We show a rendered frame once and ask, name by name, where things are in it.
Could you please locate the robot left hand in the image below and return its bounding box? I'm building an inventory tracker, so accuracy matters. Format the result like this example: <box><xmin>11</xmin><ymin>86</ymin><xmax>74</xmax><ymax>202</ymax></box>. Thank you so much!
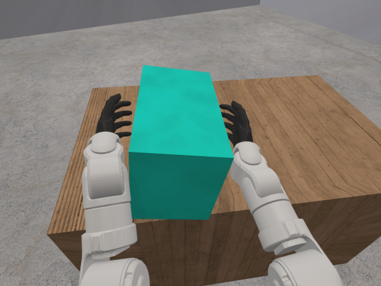
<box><xmin>96</xmin><ymin>94</ymin><xmax>132</xmax><ymax>138</ymax></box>

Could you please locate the pedestal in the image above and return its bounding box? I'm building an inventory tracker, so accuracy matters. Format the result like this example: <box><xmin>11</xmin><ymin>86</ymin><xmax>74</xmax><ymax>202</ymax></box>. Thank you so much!
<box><xmin>47</xmin><ymin>75</ymin><xmax>381</xmax><ymax>286</ymax></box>

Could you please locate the robot right upper arm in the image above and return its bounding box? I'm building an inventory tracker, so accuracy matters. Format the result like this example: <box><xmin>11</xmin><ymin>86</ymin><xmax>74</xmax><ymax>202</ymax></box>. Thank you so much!
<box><xmin>268</xmin><ymin>249</ymin><xmax>342</xmax><ymax>286</ymax></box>

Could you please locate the robot right hand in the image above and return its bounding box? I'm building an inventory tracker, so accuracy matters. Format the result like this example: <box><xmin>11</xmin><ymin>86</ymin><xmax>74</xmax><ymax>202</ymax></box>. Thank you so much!
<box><xmin>219</xmin><ymin>101</ymin><xmax>253</xmax><ymax>148</ymax></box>

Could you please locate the carton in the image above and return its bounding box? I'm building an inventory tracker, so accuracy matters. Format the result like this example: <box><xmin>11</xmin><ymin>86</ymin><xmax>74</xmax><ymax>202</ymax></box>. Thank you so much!
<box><xmin>129</xmin><ymin>65</ymin><xmax>234</xmax><ymax>220</ymax></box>

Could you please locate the robot right forearm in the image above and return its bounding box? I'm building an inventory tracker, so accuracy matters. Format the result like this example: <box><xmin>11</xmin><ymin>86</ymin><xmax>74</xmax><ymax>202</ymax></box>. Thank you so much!
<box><xmin>230</xmin><ymin>141</ymin><xmax>343</xmax><ymax>286</ymax></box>

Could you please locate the robot left forearm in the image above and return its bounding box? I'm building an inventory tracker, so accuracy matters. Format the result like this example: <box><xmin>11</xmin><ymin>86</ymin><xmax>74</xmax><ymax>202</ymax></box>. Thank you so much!
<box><xmin>79</xmin><ymin>132</ymin><xmax>138</xmax><ymax>286</ymax></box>

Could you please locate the robot left upper arm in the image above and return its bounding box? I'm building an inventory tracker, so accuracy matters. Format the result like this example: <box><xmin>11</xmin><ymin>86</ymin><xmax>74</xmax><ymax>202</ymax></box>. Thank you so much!
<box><xmin>80</xmin><ymin>257</ymin><xmax>150</xmax><ymax>286</ymax></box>

